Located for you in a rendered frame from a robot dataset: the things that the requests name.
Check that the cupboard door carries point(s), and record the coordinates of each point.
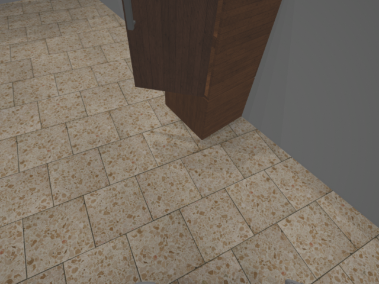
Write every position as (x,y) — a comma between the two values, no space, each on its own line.
(170,45)

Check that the handle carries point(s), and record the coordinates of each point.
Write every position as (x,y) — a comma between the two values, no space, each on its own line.
(129,15)

